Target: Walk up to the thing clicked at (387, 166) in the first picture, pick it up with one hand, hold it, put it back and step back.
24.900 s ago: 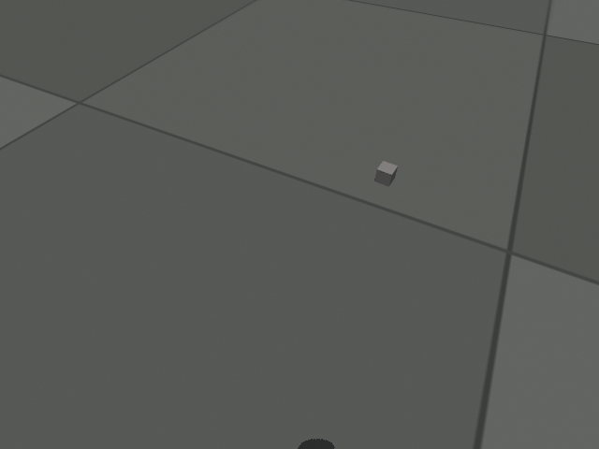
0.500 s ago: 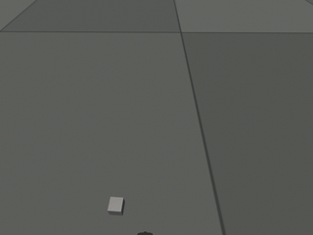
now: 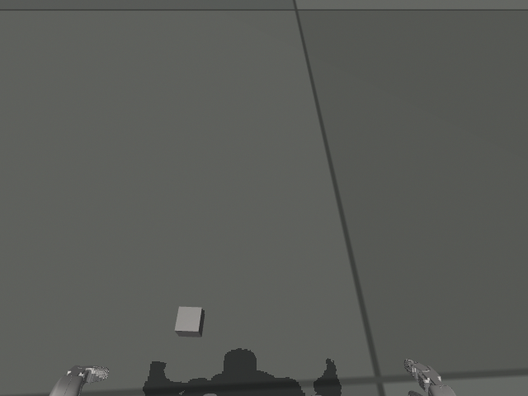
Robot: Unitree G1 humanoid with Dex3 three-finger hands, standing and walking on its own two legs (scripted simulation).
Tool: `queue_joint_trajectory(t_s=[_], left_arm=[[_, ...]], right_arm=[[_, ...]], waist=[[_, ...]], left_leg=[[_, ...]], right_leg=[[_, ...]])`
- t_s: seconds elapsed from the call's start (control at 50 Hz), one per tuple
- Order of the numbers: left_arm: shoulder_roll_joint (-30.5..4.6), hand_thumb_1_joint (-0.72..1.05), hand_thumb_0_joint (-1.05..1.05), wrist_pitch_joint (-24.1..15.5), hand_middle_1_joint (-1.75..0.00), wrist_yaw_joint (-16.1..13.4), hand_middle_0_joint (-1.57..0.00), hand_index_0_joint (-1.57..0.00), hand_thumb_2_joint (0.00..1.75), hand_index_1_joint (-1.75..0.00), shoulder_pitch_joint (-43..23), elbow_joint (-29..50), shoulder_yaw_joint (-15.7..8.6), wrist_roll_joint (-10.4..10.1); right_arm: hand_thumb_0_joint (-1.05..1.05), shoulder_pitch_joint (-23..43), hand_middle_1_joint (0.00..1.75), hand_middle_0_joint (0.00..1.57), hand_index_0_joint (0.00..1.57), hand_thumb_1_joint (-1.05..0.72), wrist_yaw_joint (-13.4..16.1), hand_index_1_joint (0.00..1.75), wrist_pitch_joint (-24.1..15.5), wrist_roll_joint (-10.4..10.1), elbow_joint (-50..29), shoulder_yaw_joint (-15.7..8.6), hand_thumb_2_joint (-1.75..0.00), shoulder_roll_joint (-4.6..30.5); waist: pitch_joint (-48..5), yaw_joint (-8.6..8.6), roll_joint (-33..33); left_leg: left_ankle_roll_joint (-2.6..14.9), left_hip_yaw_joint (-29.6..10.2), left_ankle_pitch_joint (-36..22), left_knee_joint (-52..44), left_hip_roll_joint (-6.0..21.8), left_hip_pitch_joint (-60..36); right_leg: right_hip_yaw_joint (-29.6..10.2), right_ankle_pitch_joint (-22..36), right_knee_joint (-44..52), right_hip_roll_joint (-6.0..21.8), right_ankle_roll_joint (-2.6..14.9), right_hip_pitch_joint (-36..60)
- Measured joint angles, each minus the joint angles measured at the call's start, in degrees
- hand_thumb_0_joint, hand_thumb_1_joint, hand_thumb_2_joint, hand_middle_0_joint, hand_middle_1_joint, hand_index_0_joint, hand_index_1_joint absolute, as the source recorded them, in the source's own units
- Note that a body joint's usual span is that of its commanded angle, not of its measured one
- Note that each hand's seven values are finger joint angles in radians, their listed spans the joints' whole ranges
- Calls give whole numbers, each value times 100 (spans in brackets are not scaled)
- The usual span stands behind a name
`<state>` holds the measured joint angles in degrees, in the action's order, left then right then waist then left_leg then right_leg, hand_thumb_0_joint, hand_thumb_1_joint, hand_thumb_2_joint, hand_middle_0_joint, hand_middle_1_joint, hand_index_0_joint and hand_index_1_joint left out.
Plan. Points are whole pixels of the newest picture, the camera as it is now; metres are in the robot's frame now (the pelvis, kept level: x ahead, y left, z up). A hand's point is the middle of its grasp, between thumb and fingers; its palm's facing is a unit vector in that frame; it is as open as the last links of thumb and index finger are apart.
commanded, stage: rise first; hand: left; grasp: from above
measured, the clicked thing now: (190, 322) +0.43 +0.23 -0.70
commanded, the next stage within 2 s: none
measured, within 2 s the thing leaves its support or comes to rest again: neither
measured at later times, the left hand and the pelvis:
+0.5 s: hand out of the picture +0.13 +0.26 -0.19, palm faces -0.17 -0.87 -0.47, open 13.9 cm; pelvis +0.00 +0.00 -0.06, yaw +0 degrees
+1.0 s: hand (129, 379) +0.22 +0.29 -0.35, palm faces -0.43 -0.54 -0.72, open 13.7 cm; pelvis -0.05 +0.00 -0.21, yaw -1 degrees
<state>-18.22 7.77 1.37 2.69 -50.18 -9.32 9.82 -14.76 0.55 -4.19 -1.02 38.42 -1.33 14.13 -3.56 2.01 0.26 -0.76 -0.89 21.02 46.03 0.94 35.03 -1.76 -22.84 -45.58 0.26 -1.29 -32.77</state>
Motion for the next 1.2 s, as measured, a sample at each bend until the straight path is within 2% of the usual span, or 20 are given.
queue_joint_trajectory(t_s=[0.1,0.2,0.32,0.46,0.6,0.66,0.76,0.9,0.98,1.2], left_arm=[[11,-37,0,63,-99,20,-13,-13,94,-100,414,794,17,108],[19,-46,0,206,-102,11,-11,-11,97,-103,773,1549,62,223],[-15,-49,0,455,-104,-8,-10,-10,97,-104,1095,2130,135,331],[-47,-50,0,572,-103,-51,-11,-11,95,-103,1348,2694,179,415],[-79,-50,0,592,-101,-56,-13,-13,93,-101,1504,3039,219,546],[-138,-51,0,506,-100,-76,-14,-14,92,-101,1446,2996,250,675],[-338,-51,0,55,-99,-101,-16,-15,92,-99,921,2418,235,1108],[-721,-50,0,-926,-96,-237,-18,-17,92,-97,-207,1571,150,2024],[-937,-49,0,-1343,-95,-365,-20,-19,92,-97,-886,1195,84,2526],[-1494,-44,0,-2061,-93,-500,-22,-21,91,-94,-2690,9,-5,3778]], right_arm=[[1,39,30,21,21,-91,48,30,-152,16,-236,-55,-90,40],[1,144,30,21,20,-91,93,30,-225,26,-391,-72,-90,38],[1,227,30,21,20,-91,105,30,-313,59,-569,-37,-90,2],[1,263,30,21,21,-92,94,30,-422,72,-759,10,-90,-49],[1,310,30,21,21,-93,42,30,-484,69,-854,32,-91,-61],[1,341,30,21,21,-94,21,30,-532,68,-866,35,-91,-35],[1,485,30,21,21,-94,-45,30,-698,82,-802,29,-91,65],[1,820,30,21,21,-94,-143,30,-821,102,-472,-46,-91,238],[1,992,30,21,21,-95,-209,30,-748,120,-269,-95,-91,297],[1,1002,30,21,20,-94,-418,30,-331,257,173,-160,-91,240]], waist=[[-98,-26,-3],[-162,-41,-9],[-296,-14,7],[-396,3,30],[-474,-5,51],[-507,-13,62],[-586,-18,33],[-709,-30,-34],[-717,-47,-18],[-473,-71,38]], left_leg=[[7,-39,345,749,-5,658],[9,-89,580,1265,12,1117],[5,-143,776,1718,26,1580],[6,-188,953,2200,26,2094],[2,-223,1089,2652,17,2591],[-2,-244,1142,2880,4,2857],[-18,-254,1269,3474,-27,3608],[-59,-260,1549,4720,-34,5101],[-82,-299,1675,5442,-18,5951],[-142,-472,1696,6966,4,7682]], right_leg=[[27,-342,-716,-9,-15,-625],[68,-560,-1172,-37,-20,-1042],[113,-744,-1575,-61,-20,-1466],[147,-923,-2032,-73,-26,-1953],[172,-1073,-2482,-77,-27,-2433],[187,-1142,-2719,-71,-27,-2693],[182,-1317,-3376,-58,-20,-3457],[148,-1648,-4701,-90,-24,-4978],[159,-1784,-5431,-136,-22,-5827],[253,-1800,-6918,-262,-32,-7534]])
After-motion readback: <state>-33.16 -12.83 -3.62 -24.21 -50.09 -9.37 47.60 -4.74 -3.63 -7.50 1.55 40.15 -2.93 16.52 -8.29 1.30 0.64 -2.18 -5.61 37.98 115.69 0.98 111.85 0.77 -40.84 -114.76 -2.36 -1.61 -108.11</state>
